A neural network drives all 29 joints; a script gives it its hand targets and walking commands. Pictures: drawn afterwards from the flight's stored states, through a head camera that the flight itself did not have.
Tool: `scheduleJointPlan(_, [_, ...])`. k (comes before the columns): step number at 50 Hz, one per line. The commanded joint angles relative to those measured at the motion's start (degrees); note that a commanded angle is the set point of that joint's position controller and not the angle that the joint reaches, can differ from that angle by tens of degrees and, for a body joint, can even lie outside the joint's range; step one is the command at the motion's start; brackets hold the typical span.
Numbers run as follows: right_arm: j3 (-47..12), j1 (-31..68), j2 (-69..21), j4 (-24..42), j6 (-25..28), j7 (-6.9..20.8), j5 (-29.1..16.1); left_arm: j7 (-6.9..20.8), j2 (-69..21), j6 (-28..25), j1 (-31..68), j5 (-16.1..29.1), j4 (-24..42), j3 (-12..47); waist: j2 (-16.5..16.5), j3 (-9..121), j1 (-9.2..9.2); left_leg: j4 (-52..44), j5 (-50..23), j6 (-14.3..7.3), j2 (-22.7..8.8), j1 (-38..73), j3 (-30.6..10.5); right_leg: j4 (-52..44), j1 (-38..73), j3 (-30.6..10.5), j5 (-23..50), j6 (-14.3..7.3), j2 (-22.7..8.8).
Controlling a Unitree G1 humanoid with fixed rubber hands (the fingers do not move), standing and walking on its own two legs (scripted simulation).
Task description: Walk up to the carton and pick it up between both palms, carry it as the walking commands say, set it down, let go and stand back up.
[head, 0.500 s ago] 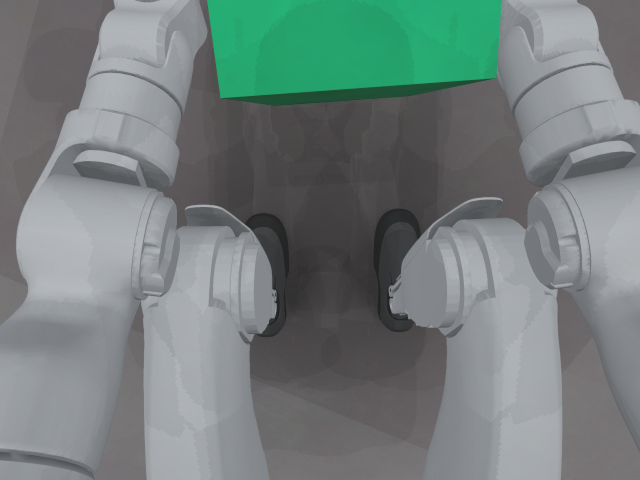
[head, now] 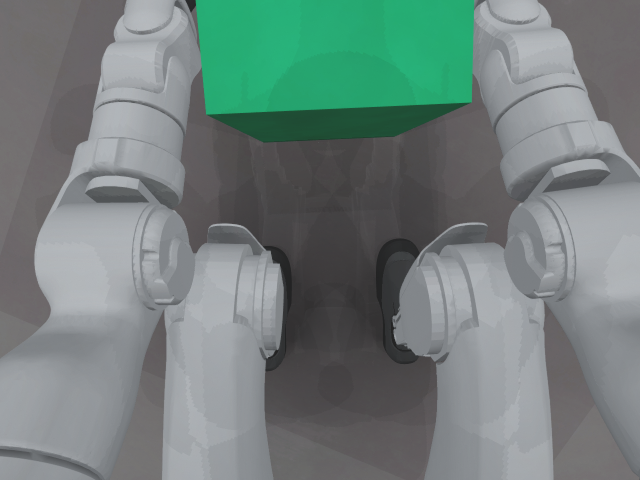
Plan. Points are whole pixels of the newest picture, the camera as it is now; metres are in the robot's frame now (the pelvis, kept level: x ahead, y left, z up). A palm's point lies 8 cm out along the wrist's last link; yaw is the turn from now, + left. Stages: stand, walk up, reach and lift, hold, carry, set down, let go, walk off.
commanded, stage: reach and lift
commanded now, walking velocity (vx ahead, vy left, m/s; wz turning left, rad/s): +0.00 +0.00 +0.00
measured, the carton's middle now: (328, 25) +0.53 +0.01 -0.20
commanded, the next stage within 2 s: none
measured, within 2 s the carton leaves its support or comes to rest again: leaves its support in 0.06 s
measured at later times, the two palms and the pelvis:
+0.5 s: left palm out of the picture +0.54 +0.17 -0.09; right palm out of the picture +0.54 -0.11 -0.09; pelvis -0.01 +0.02 +0.04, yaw +0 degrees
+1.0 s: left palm out of the picture +0.53 +0.17 -0.04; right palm out of the picture +0.54 -0.11 -0.04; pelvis -0.01 +0.00 +0.08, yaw +0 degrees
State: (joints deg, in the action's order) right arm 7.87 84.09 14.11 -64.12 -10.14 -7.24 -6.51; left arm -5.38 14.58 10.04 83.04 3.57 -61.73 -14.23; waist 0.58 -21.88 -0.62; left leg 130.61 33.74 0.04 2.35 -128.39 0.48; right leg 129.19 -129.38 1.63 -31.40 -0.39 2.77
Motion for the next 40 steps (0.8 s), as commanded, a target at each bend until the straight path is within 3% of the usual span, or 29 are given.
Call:
scheduleJointPlan(1, [-15.8,35.1,-59.1,17.5,1.0,15.8,-5.0,15.9,-59.1,0.5,29.3,3.2,12.1,16.3,0.9,74.9,-5.71,-11.1,-19.1,-0.3,4.9,31.1,3.6,-10.5,37.9,0.2,17.3,0.5,5.3])
scheduleJointPlan(2, [-16.4,34.8,-59.0,18.8,0.8,15.5,-4.4,16.0,-60.8,0.4,30.0,4.6,13.7,17.0,1.9,78.0,-4.00,-11.2,-20.1,-0.2,5.0,32.3,3.1,-10.4,39.8,0.8,18.6,0.5,5.4])
scheduleJointPlan(3, [-16.5,35.7,-60.7,20.2,0.7,15.2,-5.2,15.8,-60.7,0.7,30.5,4.0,14.5,17.2,1.9,81.4,-5.30,-11.4,-21.0,-0.2,5.3,33.4,3.4,-10.6,41.0,0.9,19.4,0.8,5.6])
scheduleJointPlan(5, [-17.6,36.1,-62.1,23.8,0.6,14.5,-5.7,15.5,-62.3,1.3,31.3,5.3,17.7,19.4,2.6,91.4,-3.95,-11.6,-23.8,0.0,5.5,37.6,3.2,-10.2,46.8,1.7,23.4,0.9,5.8])
scheduleJointPlan(6, [-15.4,35.1,-60.5,21.1,0.3,14.2,-3.9,15.9,-62.9,2.1,30.1,4.8,14.8,18.6,2.1,88.8,-2.31,-11.8,-21.2,0.3,5.4,35.1,3.6,-10.8,45.4,2.2,21.2,0.7,5.7])
scheduleJointPlan(7, [-14.5,32.5,-61.9,20.7,-0.4,14.0,-3.1,16.4,-63.1,2.3,32.3,5.5,18.3,20.4,1.7,92.2,-1.16,-12.0,-21.6,0.5,5.6,35.5,3.8,-11.2,48.7,1.8,23.0,0.4,5.9])
scheduleJointPlan(8, [-14.2,32.9,-60.7,21.8,-0.3,13.6,-3.1,16.5,-63.0,2.5,33.6,6.3,19.5,21.7,-0.1,94.7,-1.25,-11.7,-21.9,0.9,5.5,36.1,4.3,-10.7,49.7,1.8,23.5,0.1,6.0])
scheduleJointPlan(9, [-14.1,32.6,-62.0,22.8,-1.0,13.7,-2.2,16.6,-63.6,2.8,34.5,6.5,20.6,22.3,0.2,97.4,0.72,-12.2,-23.0,0.8,5.7,39.0,3.7,-11.2,50.5,2.0,24.1,0.2,6.1])
scheduleJointPlan(11, [-12.5,29.9,-62.6,20.9,-2.0,13.8,-0.5,16.5,-63.7,3.3,36.7,7.0,23.7,24.6,-2.1,100.6,2.23,-13.0,-23.5,1.5,5.8,41.7,3.5,-10.8,50.1,2.7,24.4,-0.3,6.4])
scheduleJointPlan(12, [-12.9,31.2,-62.8,22.1,-2.2,13.9,-1.0,16.3,-62.9,3.3,36.7,6.8,25.4,25.0,-3.0,102.5,1.33,-13.1,-24.2,1.4,5.8,42.6,4.0,-11.1,50.8,2.4,24.7,-0.3,6.4])
scheduleJointPlan(14, [-12.8,30.3,-62.4,22.4,-2.7,14.3,0.0,15.9,-65.3,4.2,35.8,6.9,23.5,25.6,-5.1,99.9,3.07,-13.7,-25.0,1.9,6.0,45.3,3.4,-11.4,46.5,2.8,23.4,-0.5,6.6])
scheduleJointPlan(15, [-11.9,29.4,-63.5,19.8,-3.3,14.7,0.7,15.6,-66.0,4.7,35.4,6.0,23.8,25.4,-5.3,97.7,2.79,-14.9,-23.4,1.9,6.3,45.1,3.3,-12.4,44.7,3.0,21.4,-0.7,6.5])
scheduleJointPlan(17, [-11.9,30.5,-62.5,20.7,-3.5,15.5,0.9,15.0,-66.8,5.1,35.2,4.6,23.8,25.3,-7.2,95.4,2.75,-15.8,-22.7,1.9,6.0,47.4,2.3,-12.7,40.0,3.7,18.4,-0.7,6.3])
scheduleJointPlan(21, [-16.0,40.1,-60.2,30.2,-3.6,16.1,-2.0,13.0,-66.5,6.1,36.1,4.2,26.1,25.9,-6.4,102.5,0.92,-17.3,-23.5,1.5,6.3,54.5,1.0,-13.4,40.4,4.0,16.6,-0.4,6.1])
scheduleJointPlan(22, [-16.2,41.4,-58.8,31.1,-3.4,16.0,-2.1,12.9,-68.1,6.6,36.2,4.6,25.0,26.4,-7.0,103.6,1.95,-17.2,-23.1,1.6,6.5,54.8,1.4,-14.0,41.4,4.2,16.5,-0.6,5.9])
scheduleJointPlan(23, [-16.4,40.6,-59.1,28.9,-4.2,16.1,-1.5,12.8,-67.9,7.1,36.3,4.3,23.9,25.7,-5.0,101.4,2.16,-17.9,-21.4,1.4,6.5,54.6,1.1,-14.5,40.2,4.4,14.8,-0.6,5.8])
scheduleJointPlan(24, [-16.3,41.8,-59.4,29.4,-4.5,16.4,-1.4,12.6,-66.9,7.6,35.2,2.7,22.4,24.6,-5.0,98.9,1.02,-19.2,-19.8,1.0,6.4,54.3,0.9,-15.5,39.0,4.7,12.7,-0.2,5.7])
scheduleJointPlan(25, [-16.2,41.3,-58.5,27.5,-5.1,16.6,-0.8,12.6,-67.5,8.0,34.3,2.0,20.8,24.1,-4.8,96.6,1.76,-19.5,-16.5,1.0,6.0,53.3,0.4,-15.7,37.5,4.8,9.8,-0.2,5.4])
scheduleJointPlan(26, [-15.7,39.9,-59.5,25.9,-5.6,16.8,-0.4,12.8,-67.2,8.1,36.9,2.1,22.3,24.2,-4.8,96.1,1.40,-19.7,-15.8,1.0,6.1,52.4,1.1,-16.6,38.7,4.3,9.6,-0.5,5.3])
scheduleJointPlan(28, [-15.4,40.4,-59.3,27.4,-6.0,17.1,0.4,12.9,-69.0,8.8,35.8,1.6,21.7,23.5,-3.6,98.7,3.14,-20.4,-15.1,0.7,6.3,53.3,0.4,-17.3,39.3,5.0,9.5,-0.3,5.6])
scheduleJointPlan(30, [-15.9,41.6,-60.6,28.3,-6.6,17.1,0.4,13.2,-68.7,9.2,35.7,1.2,21.8,22.9,-2.5,101.1,1.78,-20.9,-15.5,0.4,6.3,53.3,1.0,-17.7,41.6,5.0,9.8,-0.2,5.6])
scheduleJointPlan(33, [-18.0,42.4,-62.3,32.8,-7.1,16.7,-1.1,13.2,-67.9,9.3,38.2,2.3,27.3,24.5,-2.4,110.7,0.80,-20.7,-20.7,0.3,6.5,56.4,2.1,-18.5,48.2,4.4,15.3,0.1,6.0])
scheduleJointPlan(34, [-16.2,40.5,-60.7,29.1,-7.8,16.4,0.5,13.6,-66.5,9.9,36.7,1.2,23.9,23.5,-2.6,106.6,2.12,-21.0,-18.0,0.4,6.2,52.5,1.9,-19.1,46.8,4.5,13.7,0.3,5.8])
scheduleJointPlan(36, [-15.1,38.1,-62.6,27.3,-8.4,16.5,1.7,14.2,-65.3,9.9,36.4,0.1,23.9,21.9,-1.4,102.1,0.28,-21.6,-16.6,0.1,6.3,48.8,2.9,-20.3,47.0,3.6,12.8,0.4,5.9])
scheduleJointPlan(39, [-17.6,36.9,-64.1,29.1,-8.9,16.3,0.5,14.5,-66.4,9.9,36.6,1.9,27.2,24.6,-1.7,109.4,-0.13,-21.4,-20.1,0.3,6.5,51.2,3.0,-20.0,52.0,3.3,17.1,0.3,6.3])
scheduleJointPlan(40, [-18.5,37.0,-65.0,30.7,-9.0,16.1,0.4,14.8,-65.9,10.1,35.4,1.7,26.8,24.3,-0.5,110.9,-0.67,-21.5,-21.2,0.0,6.6,50.8,3.3,-20.6,53.6,3.1,19.0,0.5,6.4])
